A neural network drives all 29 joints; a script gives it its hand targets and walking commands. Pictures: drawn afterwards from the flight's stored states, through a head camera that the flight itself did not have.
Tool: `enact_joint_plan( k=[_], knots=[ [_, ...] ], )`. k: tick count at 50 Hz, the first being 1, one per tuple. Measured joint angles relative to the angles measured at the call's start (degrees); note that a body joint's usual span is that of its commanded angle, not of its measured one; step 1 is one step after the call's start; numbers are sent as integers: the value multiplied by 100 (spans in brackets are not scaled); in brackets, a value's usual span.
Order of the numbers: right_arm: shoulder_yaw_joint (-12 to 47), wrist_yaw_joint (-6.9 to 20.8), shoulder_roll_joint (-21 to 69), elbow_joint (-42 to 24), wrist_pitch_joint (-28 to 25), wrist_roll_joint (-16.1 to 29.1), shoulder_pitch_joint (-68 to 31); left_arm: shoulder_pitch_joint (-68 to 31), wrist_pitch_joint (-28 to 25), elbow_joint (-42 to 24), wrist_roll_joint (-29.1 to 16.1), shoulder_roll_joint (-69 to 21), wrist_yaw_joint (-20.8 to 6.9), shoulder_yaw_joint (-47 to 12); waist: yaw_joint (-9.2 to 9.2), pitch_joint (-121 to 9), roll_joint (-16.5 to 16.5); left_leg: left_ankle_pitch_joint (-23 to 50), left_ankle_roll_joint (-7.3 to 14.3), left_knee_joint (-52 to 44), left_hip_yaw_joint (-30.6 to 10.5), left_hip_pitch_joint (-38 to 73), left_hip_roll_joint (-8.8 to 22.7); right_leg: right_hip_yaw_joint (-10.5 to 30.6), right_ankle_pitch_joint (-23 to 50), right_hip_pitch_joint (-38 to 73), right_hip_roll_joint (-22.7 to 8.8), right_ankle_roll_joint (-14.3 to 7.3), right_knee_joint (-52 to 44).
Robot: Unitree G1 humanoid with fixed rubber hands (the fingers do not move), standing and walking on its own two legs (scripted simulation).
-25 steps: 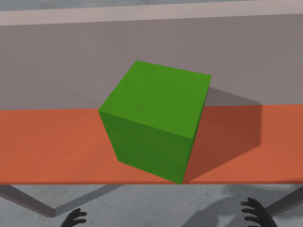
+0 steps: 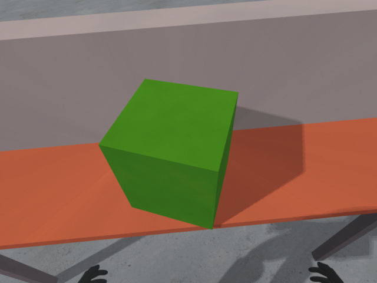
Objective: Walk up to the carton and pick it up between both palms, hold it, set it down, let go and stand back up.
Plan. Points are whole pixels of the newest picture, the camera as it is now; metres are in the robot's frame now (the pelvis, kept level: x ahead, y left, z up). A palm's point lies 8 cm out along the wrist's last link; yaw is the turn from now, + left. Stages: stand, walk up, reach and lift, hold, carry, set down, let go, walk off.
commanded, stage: walk up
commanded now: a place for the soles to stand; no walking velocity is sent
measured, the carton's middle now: (179, 155) +0.37 +0.06 +0.05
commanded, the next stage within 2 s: reach and lift in 0.24 s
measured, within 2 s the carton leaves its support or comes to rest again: neither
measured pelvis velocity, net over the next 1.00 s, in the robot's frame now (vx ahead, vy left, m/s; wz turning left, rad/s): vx -0.02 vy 0.03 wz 0.04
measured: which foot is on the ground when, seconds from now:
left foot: down 0.00-1.00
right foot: down 0.00-1.00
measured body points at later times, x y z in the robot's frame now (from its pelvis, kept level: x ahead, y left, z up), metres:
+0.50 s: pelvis -0.01 +0.01 +0.01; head +0.01 +0.02 +0.45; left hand +0.18 +0.24 -0.08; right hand +0.16 -0.26 -0.07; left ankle -0.01 +0.13 -0.73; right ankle +0.01 -0.12 -0.73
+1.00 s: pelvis -0.02 +0.03 +0.02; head -0.03 +0.04 +0.47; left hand +0.15 +0.27 -0.03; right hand +0.14 -0.20 -0.03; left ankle -0.01 +0.13 -0.73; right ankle +0.01 -0.12 -0.73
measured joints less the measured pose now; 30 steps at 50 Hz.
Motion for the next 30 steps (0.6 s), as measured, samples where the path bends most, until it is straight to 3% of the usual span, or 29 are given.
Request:
enact_joint_plan(
  k=[12, 16, 20, 24, 30],
  knots=[
    [-64, -9, -97, -72, 115, 18, 53, -129, -26, -51, -11, 3, -7, 30, -30, 67, 63, -231, -11, 341, -73, -46, 76, 69, -152, -67, 135, -49, 282],
    [-531, 197, 80, 949, -1041, -243, -480, -862, 887, 64, 96, 1, 138, -106, -259, 242, 17, -149, -22, 448, -476, -317, -160, -287, -206, -163, -100, 7, 379],
    [-615, 111, 133, 1360, -1547, -97, -882, -1400, 1341, -313, 251, -215, 48, -113, -263, 510, -63, -3, 74, 319, -629, -237, -254, -476, -88, -1, -209, 53, 197],
    [-458, 2, 254, 959, -1577, 77, -822, -1438, 1413, -731, 297, -377, 36, -64, -273, 545, -224, 230, 56, -191, -616, 190, -316, -489, 147, 416, -272, 71, -299],
    [-377, -120, 546, 230, -1320, 88, -414, -1111, 1374, -755, 193, -322, -11, -73, -295, 448, -366, 504, 120, -863, -515, 810, -390, -409, 450, 999, -339, 136, -962]
  ],
)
